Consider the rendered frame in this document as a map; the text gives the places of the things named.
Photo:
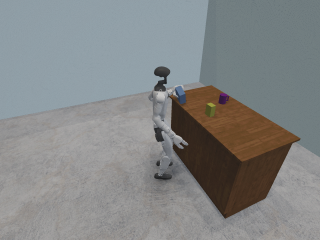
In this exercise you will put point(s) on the left robot forearm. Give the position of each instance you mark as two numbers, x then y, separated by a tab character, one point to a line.
170	92

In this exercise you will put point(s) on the table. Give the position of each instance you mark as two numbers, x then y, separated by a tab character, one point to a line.
234	155

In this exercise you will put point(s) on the right robot hand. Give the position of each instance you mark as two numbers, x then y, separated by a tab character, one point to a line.
177	140

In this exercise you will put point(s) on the robot foot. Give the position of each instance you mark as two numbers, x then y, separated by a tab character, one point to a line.
159	161
164	176

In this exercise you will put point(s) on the left robot hand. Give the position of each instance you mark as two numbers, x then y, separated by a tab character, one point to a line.
174	90

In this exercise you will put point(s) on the left robot upper arm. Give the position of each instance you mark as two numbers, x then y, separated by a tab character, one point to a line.
150	96

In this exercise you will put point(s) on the sponge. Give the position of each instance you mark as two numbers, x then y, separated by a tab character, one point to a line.
181	94

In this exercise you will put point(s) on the robot right foot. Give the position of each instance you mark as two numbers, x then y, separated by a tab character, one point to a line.
164	176

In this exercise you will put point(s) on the right robot upper arm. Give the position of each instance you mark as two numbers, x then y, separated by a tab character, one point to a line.
159	101

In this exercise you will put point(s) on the right robot forearm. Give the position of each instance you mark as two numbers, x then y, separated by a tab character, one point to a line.
164	127

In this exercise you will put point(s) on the robot left foot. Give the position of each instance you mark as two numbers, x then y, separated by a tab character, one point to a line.
159	161

